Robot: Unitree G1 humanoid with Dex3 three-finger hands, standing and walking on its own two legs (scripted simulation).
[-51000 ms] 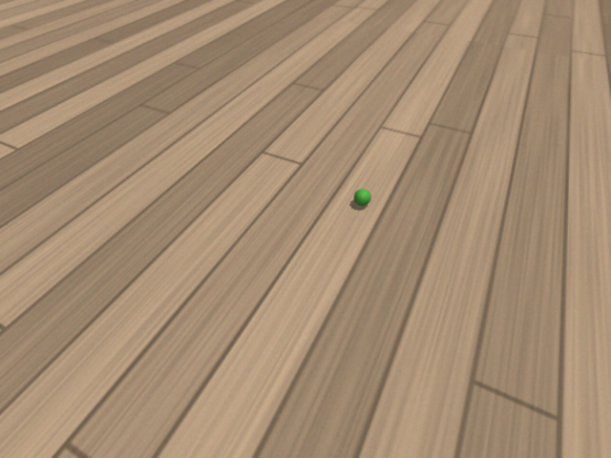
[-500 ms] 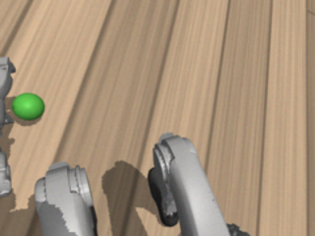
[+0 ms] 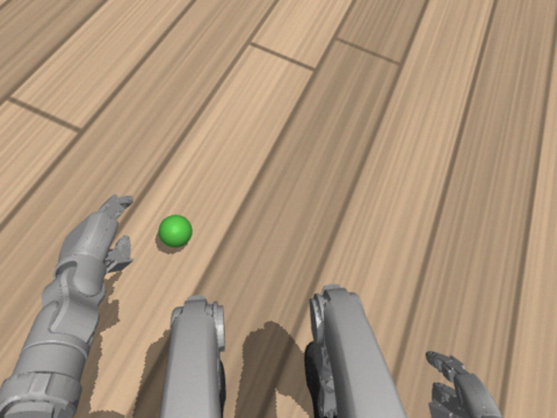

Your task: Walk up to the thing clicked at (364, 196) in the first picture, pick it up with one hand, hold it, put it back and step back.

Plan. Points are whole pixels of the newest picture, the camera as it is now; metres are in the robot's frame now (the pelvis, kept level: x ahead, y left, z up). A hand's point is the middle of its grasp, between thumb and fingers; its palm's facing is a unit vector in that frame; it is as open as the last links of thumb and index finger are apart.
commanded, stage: home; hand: left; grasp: from above
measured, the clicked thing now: (175, 231) +0.52 +0.22 -0.43
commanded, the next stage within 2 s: none
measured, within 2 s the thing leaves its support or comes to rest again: neither
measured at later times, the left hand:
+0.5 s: hand (88, 308) +0.27 +0.18 +0.10, palm faces +0.08 -0.96 -0.26, open 7.4 cm
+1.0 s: hand out of the picture +0.23 +0.19 +0.20, palm faces +0.13 -0.97 -0.20, open 7.4 cm
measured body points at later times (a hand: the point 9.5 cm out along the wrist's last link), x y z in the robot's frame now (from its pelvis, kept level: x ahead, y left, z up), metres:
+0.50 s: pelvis +0.04 -0.01 +0.18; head +0.12 +0.01 +0.62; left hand +0.26 +0.23 +0.12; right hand +0.22 -0.24 +0.10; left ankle +0.08 +0.12 -0.43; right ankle +0.10 -0.14 -0.43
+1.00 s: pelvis +0.09 -0.01 +0.25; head +0.10 +0.00 +0.70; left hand +0.22 +0.24 +0.22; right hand +0.28 -0.23 +0.20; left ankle +0.08 +0.12 -0.43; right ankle +0.10 -0.14 -0.43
